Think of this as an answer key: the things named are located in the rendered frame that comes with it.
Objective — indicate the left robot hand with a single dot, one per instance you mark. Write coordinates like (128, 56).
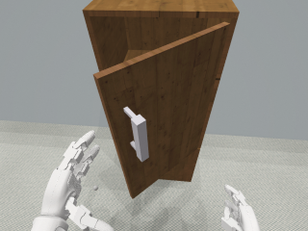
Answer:
(66, 180)

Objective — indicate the cupboard door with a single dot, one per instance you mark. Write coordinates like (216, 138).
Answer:
(171, 88)

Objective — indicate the right robot hand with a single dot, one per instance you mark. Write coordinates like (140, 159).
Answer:
(243, 217)

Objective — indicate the handle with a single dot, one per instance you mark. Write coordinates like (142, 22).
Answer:
(140, 142)

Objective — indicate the left robot forearm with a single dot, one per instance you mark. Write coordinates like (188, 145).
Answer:
(49, 223)

